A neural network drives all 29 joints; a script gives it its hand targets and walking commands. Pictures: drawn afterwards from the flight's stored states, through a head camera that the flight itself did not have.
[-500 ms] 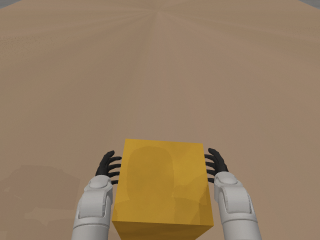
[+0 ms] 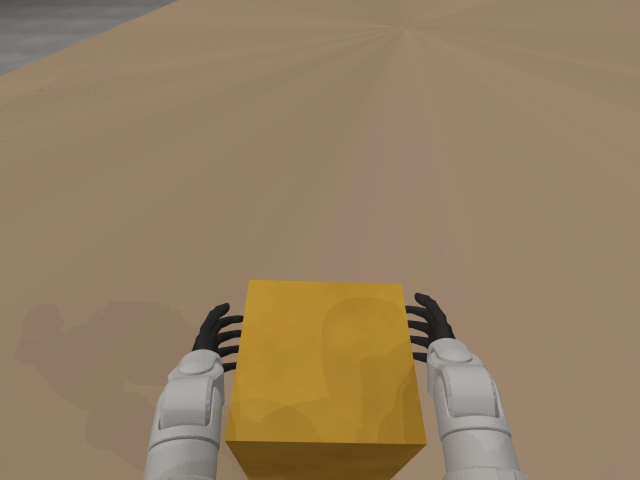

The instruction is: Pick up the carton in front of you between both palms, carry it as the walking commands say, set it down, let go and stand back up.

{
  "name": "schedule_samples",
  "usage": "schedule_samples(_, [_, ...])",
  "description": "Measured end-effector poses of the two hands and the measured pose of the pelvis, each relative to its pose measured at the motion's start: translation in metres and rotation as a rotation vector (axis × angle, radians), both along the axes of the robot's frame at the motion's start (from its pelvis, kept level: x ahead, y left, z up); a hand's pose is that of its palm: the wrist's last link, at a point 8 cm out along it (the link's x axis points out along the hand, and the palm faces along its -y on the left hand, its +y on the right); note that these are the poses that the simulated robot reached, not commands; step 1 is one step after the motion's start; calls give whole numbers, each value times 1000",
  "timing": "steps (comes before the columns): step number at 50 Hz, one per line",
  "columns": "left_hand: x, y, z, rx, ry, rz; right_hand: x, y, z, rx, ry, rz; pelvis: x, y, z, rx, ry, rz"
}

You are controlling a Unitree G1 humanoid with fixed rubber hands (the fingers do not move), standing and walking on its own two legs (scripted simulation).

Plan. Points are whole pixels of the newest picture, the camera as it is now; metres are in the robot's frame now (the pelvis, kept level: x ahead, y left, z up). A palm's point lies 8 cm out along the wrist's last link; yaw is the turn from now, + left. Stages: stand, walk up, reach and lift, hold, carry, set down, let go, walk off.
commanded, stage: hold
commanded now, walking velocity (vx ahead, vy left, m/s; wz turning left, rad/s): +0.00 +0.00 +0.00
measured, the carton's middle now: (321, 387) +0.29 +0.00 -0.06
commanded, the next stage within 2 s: set down in 0.16 s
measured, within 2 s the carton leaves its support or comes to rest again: neither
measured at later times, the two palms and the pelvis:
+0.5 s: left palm (230, 347) +0.32 +0.13 +0.01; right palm (441, 339) +0.32 -0.17 +0.01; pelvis -0.01 -0.02 -0.01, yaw +1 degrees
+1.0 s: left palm (258, 379) +0.38 +0.13 -0.20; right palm (417, 393) +0.34 -0.16 -0.20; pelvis -0.04 +0.03 -0.13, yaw +1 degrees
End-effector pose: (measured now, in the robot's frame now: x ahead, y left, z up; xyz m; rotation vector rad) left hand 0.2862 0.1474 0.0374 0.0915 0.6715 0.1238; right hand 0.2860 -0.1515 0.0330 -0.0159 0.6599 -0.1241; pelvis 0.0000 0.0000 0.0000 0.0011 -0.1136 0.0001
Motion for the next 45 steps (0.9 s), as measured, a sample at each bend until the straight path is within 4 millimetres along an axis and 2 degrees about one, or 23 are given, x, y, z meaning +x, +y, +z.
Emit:
schedule_samples(7, [-1,-13,3,-2,-4,11,2,-14,3,19,-5,12,-2,-16,0,3,-2,12])
schedule_samples(14, [1,-17,4,-13,-3,29,9,-17,4,38,-4,11,-3,-24,-2,2,-6,24])
schedule_samples(19, [13,-18,-3,-17,6,37,20,-16,-1,56,6,-33,-6,-23,-5,-4,-3,29])
schedule_samples(23, [27,-19,-16,1,24,21,28,-15,-14,55,20,-73,-10,-19,-11,-8,24,28])
schedule_samples(28, [45,-21,-50,28,45,-26,33,-15,-51,36,40,-110,-19,-11,-21,-5,120,14])
schedule_samples(34, [56,-23,-117,23,51,-83,31,-17,-118,5,44,-147,-30,2,-39,14,313,-4])
schedule_samples(40, [67,-20,-185,-12,22,-81,34,-12,-183,10,14,-183,-38,14,-71,24,536,0])
schedule_samples(45, [84,-18,-216,-43,-24,-88,46,-11,-212,23,-34,-211,-41,21,-103,17,677,8])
